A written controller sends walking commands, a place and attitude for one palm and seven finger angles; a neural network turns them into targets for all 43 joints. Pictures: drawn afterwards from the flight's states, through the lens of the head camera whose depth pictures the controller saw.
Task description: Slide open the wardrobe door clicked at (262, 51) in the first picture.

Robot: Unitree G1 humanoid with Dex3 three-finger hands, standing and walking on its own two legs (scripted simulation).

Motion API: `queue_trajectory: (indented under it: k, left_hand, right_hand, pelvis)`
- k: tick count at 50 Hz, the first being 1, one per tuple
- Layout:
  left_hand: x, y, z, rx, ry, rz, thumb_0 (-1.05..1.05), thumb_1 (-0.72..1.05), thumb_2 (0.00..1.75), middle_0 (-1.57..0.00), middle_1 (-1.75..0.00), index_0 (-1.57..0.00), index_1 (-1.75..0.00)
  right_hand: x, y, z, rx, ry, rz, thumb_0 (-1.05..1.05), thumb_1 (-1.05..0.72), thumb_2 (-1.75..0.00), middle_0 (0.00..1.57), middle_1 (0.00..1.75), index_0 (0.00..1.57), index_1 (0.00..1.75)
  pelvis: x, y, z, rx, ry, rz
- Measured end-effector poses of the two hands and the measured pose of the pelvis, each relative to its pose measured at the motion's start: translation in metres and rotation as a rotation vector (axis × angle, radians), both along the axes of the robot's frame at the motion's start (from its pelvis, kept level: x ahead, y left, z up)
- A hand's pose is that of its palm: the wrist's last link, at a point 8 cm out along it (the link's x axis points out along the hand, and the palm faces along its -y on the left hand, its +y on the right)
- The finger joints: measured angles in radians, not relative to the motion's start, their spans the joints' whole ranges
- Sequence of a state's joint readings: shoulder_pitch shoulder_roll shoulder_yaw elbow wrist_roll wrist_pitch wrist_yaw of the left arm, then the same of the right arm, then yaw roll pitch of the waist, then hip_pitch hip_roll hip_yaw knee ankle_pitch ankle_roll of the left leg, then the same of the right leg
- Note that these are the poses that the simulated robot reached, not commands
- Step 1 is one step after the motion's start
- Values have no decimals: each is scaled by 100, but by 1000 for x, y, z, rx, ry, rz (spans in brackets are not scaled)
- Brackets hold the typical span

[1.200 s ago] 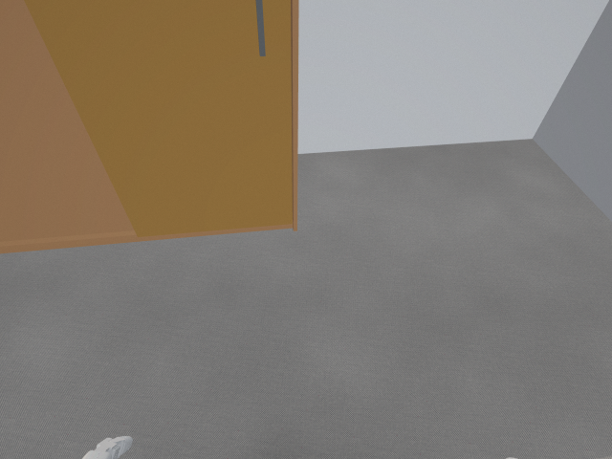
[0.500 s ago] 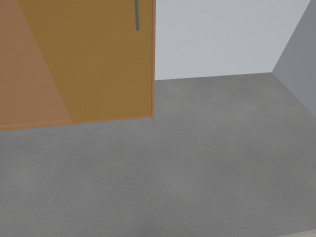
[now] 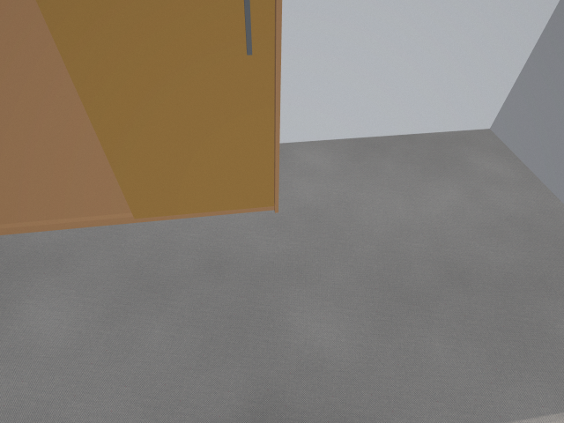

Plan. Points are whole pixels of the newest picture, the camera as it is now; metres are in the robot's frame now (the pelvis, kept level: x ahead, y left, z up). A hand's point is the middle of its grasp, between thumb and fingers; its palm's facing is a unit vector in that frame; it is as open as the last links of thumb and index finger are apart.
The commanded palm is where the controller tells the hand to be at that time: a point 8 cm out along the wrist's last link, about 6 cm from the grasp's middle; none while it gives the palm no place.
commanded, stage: look at it before walking up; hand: right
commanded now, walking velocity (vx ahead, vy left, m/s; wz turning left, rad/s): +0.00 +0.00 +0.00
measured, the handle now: out of the picture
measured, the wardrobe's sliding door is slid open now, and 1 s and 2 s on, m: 0.00 0.00 0.00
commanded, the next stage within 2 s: walk to a spot facing it in 0.34 s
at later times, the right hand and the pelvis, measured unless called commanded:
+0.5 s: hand out of the picture +0.07 -0.25 -0.16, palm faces -0.02 +0.94 -0.33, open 7.4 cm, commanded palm none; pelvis +0.01 +0.00 +0.00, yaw +0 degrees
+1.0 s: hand out of the picture +0.13 -0.14 -0.17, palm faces -0.15 +0.97 -0.19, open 7.4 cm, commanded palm none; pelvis +0.12 +0.04 -0.01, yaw +13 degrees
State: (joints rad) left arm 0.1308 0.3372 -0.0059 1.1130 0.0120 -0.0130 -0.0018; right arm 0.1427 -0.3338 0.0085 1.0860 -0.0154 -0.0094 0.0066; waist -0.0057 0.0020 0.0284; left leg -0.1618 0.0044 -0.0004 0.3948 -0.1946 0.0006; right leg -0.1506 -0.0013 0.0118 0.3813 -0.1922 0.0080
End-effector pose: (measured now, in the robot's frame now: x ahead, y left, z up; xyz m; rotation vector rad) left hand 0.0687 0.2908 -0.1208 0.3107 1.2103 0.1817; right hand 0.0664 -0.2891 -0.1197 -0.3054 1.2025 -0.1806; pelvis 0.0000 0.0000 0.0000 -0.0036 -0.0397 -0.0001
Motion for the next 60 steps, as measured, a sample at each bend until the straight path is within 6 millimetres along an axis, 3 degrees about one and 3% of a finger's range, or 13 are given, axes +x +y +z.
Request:
queue_trajectory:
  k: [26, 31, 36, 41, 44, 47, 53, 60]
  left_hand:
    - [13, -6, -1, -3, 3, -3, 0, 91, 90, -21, -30, -20, -30]
    - [5, -19, -11, -40, 7, 44, 0, 91, 90, -21, -30, -20, -30]
    - [-16, -26, -24, -84, 31, 141, 0, 91, 90, -21, -30, -20, -30]
    - [-45, -19, -43, -119, 116, 239, 0, 91, 90, -21, -30, -20, -30]
    - [-48, -11, -50, -130, 190, 256, 0, 91, 90, -21, -30, -20, -30]
    - [-23, -4, -40, -128, 171, 264, 1, 91, 90, -21, -30, -20, -30]
    - [62, 4, -18, -124, -10, 290, 1, 91, 90, -20, -30, -20, -30]
    - [165, -10, -10, -128, -120, 263, 0, 91, 90, -20, -30, -20, -30]
  right_hand:
    - [2, -3, -1, -5, 26, -11, 1, -91, -89, 20, 30, 20, 29]
    - [-3, 12, -14, 45, 79, -4, 1, -91, -90, 20, 30, 20, 29]
    - [-1, 34, -26, 89, 157, 24, 1, -91, -90, 20, 30, 20, 29]
    - [37, 67, -29, 106, 153, 82, 1, -91, -90, 20, 30, 20, 29]
    - [57, 82, -35, 102, 93, 79, 1, -91, -89, 20, 30, 20, 29]
    - [65, 94, -30, 113, 101, 69, 1, -91, -89, 20, 30, 20, 29]
    - [80, 108, -22, 139, 207, 111, 1, -91, -89, 20, 30, 20, 29]
    - [129, 99, -31, 156, 255, 110, 1, -91, -89, 20, 30, 20, 29]
  pelvis:
    - [10, -2, 1, 1, 7, 11]
    - [23, -3, -5, 3, 14, 56]
    - [43, 4, -11, -13, 23, 124]
    - [66, 23, -20, -9, 16, 178]
    - [80, 35, -26, 1, 12, 182]
    - [97, 41, -18, 7, 12, 201]
    - [136, 43, -3, 4, 33, 252]
    - [199, 31, -7, 29, 47, 284]
